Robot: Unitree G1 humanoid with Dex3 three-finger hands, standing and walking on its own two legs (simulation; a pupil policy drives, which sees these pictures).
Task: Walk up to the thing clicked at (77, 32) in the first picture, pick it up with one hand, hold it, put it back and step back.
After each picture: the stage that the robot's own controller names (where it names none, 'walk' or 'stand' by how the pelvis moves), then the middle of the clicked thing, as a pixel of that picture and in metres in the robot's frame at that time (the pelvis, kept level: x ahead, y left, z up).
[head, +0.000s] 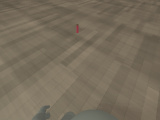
stand; (77, 28) +2.26 +0.48 -0.65
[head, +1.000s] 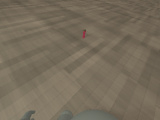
walk; (84, 33) +2.15 +0.21 -0.64
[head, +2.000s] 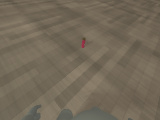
walk; (83, 42) +1.53 +0.14 -0.64
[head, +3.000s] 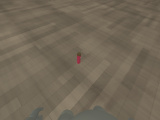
walk; (78, 58) +1.04 +0.19 -0.65
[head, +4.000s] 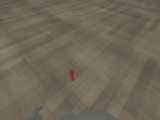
walk; (72, 75) +0.67 +0.25 -0.64
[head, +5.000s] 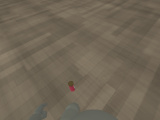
stand; (71, 86) +0.45 +0.26 -0.64
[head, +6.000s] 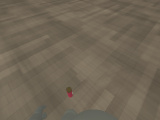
stand; (69, 92) +0.40 +0.23 -0.64
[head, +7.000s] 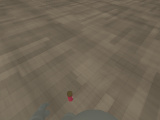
stand; (70, 96) +0.37 +0.20 -0.66
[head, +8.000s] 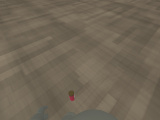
stand; (71, 96) +0.37 +0.19 -0.66
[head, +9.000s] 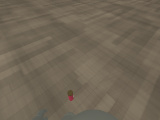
stand; (70, 95) +0.38 +0.20 -0.66
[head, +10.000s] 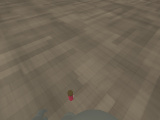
stand; (70, 95) +0.37 +0.20 -0.66
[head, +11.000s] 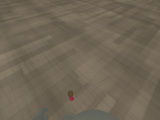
stand; (70, 96) +0.36 +0.20 -0.66
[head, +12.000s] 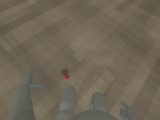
go down; (66, 74) +0.41 +0.23 -0.49
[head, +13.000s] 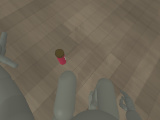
go down; (61, 58) +0.44 +0.28 -0.28
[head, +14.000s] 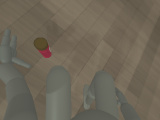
close in; (44, 49) +0.42 +0.31 -0.19
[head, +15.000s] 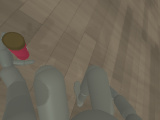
close; (19, 49) +0.40 +0.34 -0.15
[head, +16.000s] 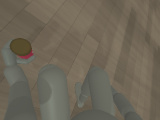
lift; (25, 52) +0.37 +0.33 -0.15
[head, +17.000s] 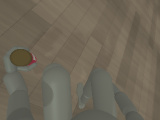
lift; (27, 59) +0.32 +0.33 -0.15
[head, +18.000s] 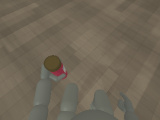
lift; (58, 70) +0.31 +0.21 +0.03
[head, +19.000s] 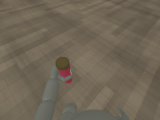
hold; (65, 72) +0.32 +0.17 +0.04
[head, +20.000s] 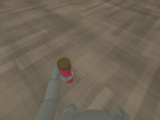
hold; (66, 72) +0.32 +0.16 +0.03
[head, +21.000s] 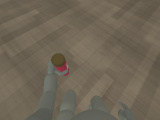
crouch; (62, 66) +0.36 +0.19 -0.02
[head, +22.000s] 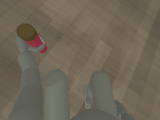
lower; (36, 42) +0.46 +0.31 -0.07
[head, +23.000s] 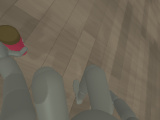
lower; (15, 44) +0.42 +0.34 -0.16
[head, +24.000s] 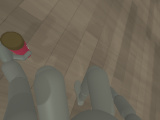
lower; (20, 48) +0.39 +0.34 -0.16
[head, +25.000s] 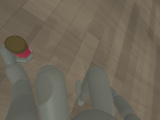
lower; (23, 51) +0.38 +0.33 -0.16
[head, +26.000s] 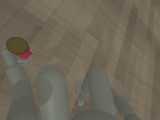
lower; (24, 52) +0.37 +0.33 -0.16
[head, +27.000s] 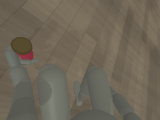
open; (25, 52) +0.37 +0.32 -0.16
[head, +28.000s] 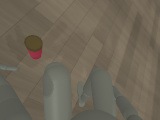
stand; (35, 50) +0.38 +0.31 -0.16
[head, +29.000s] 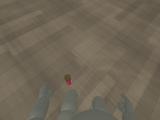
stand; (68, 80) +0.39 +0.21 -0.50
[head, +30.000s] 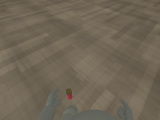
stand; (69, 94) +0.37 +0.21 -0.60
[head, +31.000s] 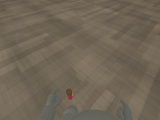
stand; (69, 94) +0.37 +0.21 -0.60
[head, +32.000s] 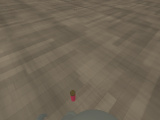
stand; (73, 96) +0.40 +0.19 -0.65
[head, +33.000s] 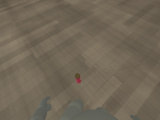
walk; (78, 78) +0.48 +0.19 -0.63
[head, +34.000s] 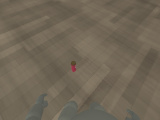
walk; (73, 66) +0.68 +0.22 -0.64
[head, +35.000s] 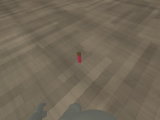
stand; (79, 57) +0.99 +0.26 -0.63
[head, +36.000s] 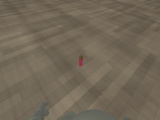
stand; (80, 61) +1.02 +0.18 -0.65
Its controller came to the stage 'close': yes
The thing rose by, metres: 0.67
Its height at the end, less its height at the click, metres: +0.00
